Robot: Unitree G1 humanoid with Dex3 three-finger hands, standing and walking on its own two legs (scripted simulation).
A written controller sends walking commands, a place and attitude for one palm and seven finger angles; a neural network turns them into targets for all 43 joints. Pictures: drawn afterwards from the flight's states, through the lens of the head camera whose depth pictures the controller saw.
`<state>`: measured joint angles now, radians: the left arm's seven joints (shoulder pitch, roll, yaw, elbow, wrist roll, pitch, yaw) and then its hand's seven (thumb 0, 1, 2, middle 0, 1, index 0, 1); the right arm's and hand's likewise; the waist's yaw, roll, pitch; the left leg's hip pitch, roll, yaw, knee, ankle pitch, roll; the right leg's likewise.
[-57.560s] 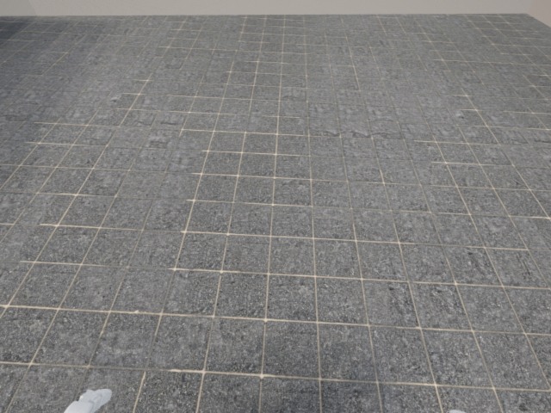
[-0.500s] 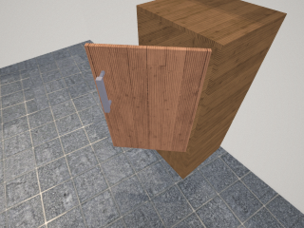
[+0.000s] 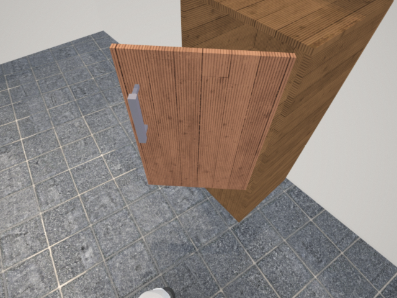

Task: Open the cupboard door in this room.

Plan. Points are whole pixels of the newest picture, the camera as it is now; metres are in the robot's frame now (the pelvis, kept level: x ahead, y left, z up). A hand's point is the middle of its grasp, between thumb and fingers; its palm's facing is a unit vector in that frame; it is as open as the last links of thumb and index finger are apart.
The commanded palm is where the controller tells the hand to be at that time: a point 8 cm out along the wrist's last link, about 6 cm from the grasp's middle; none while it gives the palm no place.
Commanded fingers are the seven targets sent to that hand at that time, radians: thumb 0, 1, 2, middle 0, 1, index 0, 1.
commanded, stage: come to a stop and stand still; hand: left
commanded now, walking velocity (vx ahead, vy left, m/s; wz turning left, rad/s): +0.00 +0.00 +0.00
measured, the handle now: (139, 115) +0.53 +0.19 +0.02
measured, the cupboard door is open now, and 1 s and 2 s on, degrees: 46 46 46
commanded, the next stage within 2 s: look again from close up in 0.78 s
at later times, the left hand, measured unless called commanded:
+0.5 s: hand out of the picture -0.04 +0.11 -0.17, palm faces +0.07 -0.99 -0.13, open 7.3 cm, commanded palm none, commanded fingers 0.00 0.90 0.90 -0.20 -0.30 -0.20 -0.30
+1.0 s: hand out of the picture -0.06 +0.12 -0.17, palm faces +0.03 -0.99 -0.15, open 7.4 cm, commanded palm none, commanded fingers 0.00 0.90 0.90 -0.20 -0.30 -0.20 -0.30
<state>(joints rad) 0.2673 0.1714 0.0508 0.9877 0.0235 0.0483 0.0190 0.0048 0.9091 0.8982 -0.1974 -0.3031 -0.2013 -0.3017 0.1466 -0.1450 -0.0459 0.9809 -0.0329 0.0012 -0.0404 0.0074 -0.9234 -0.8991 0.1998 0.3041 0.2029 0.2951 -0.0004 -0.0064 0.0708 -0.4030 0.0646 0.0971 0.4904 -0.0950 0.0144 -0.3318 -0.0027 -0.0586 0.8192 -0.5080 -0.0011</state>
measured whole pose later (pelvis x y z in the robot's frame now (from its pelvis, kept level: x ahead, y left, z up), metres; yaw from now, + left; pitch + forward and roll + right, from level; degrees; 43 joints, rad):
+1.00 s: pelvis -0.03 -0.02 +0.00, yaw +1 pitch -1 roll -2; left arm 0.38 0.08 -0.02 1.11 0.02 -0.04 0.05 0.00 0.91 0.90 -0.20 -0.30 -0.20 -0.30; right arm 0.33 -0.12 -0.01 1.09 -0.02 0.00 -0.02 0.02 -0.92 -0.90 0.20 0.30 0.20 0.29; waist -0.02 0.06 0.02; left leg -0.27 0.05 0.01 0.57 -0.27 0.00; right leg -0.19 0.06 -0.11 0.45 -0.25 -0.06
